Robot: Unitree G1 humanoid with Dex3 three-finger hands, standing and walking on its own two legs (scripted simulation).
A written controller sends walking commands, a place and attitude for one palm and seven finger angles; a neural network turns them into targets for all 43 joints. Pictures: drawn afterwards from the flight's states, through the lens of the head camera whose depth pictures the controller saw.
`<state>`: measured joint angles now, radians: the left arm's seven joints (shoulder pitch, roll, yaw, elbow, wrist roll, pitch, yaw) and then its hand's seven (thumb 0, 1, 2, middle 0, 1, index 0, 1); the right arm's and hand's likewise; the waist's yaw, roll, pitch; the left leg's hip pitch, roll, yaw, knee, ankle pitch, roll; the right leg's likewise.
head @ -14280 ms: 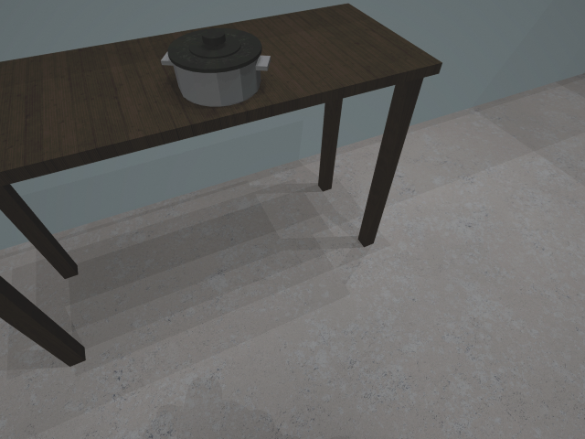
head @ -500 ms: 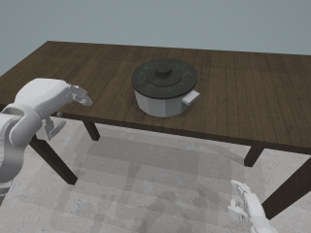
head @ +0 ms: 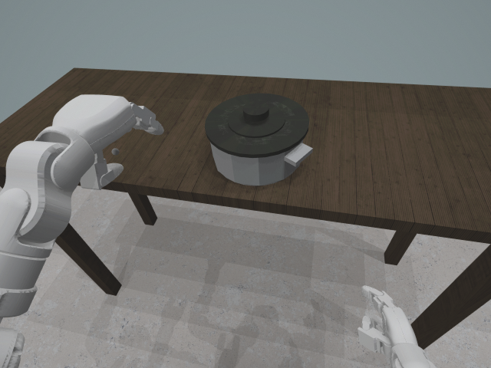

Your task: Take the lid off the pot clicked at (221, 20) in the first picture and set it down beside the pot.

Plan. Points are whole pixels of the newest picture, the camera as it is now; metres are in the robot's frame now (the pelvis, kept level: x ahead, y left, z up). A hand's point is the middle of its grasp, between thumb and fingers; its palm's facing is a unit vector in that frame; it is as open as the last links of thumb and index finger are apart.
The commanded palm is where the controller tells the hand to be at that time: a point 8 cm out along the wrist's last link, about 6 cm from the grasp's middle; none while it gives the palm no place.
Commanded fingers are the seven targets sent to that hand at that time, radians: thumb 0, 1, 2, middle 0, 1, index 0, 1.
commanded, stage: move the open hand above the knob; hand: left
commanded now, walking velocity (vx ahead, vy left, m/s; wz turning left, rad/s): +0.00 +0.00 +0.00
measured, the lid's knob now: (256, 111) +0.53 +0.06 +0.16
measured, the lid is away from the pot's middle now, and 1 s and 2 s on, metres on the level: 0.00 0.00 0.00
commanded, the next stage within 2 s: none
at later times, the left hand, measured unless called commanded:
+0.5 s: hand (171, 123) +0.39 +0.17 +0.22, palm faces -0.10 -0.03 -0.99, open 10.0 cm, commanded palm +0.36 +0.16 +0.29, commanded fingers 0.00 -0.38 1.65 -0.86 -0.08 -0.86 -0.08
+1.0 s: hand (215, 104) +0.45 +0.11 +0.22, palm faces -0.13 -0.03 -0.99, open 10.0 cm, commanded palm +0.43 +0.10 +0.29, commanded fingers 0.00 -0.38 1.65 -0.86 -0.08 -0.86 -0.08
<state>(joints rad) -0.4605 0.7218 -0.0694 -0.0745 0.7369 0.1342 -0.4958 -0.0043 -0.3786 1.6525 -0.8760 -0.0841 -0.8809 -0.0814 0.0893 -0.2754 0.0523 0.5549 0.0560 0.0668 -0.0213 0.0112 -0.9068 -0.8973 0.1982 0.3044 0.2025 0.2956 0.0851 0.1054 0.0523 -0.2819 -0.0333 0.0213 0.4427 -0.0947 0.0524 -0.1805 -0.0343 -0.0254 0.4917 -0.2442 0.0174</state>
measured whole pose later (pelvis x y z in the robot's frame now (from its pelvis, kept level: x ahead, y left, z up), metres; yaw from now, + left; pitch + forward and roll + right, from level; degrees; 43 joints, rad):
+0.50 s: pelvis +0.03 -0.02 +0.00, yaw -1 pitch -2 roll +0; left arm -0.61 0.64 -0.17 0.02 0.76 0.24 -0.52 0.00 -0.38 1.65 -0.87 -0.08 -0.88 -0.08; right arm 0.09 -0.29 0.04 0.55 0.06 0.13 0.01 0.01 -0.91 -0.90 0.20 0.30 0.20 0.30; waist 0.05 0.11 0.03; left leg -0.27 -0.02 0.02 0.44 -0.13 0.03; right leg -0.17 -0.02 -0.02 0.49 -0.28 0.00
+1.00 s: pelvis +0.05 -0.02 +0.00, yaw -1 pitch -1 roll +1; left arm -0.81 0.53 -0.30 0.18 0.80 0.32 -0.52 0.00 -0.38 1.65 -0.87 -0.08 -0.88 -0.08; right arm 0.09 -0.28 0.04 0.57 0.06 0.16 0.02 0.01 -0.91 -0.90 0.20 0.30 0.20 0.30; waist 0.03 0.10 0.01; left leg -0.27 -0.02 0.03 0.44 -0.16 0.03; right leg -0.18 -0.03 -0.02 0.50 -0.31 0.00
